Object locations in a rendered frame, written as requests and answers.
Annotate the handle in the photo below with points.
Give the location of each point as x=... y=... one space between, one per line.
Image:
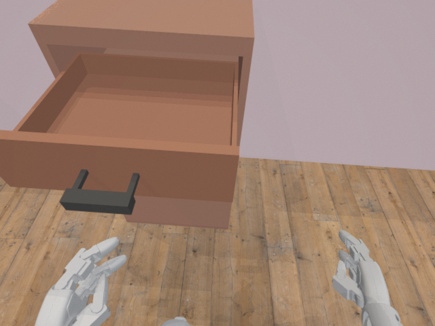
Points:
x=77 y=199

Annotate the robot left hand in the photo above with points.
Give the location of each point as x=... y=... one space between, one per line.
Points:
x=64 y=303

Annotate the robot right hand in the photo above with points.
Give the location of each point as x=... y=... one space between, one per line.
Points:
x=366 y=284

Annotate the cabinet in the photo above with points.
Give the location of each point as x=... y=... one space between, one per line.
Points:
x=220 y=30

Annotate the drawer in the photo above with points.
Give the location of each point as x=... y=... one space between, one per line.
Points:
x=172 y=120

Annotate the robot right forearm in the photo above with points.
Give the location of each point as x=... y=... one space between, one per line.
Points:
x=378 y=314

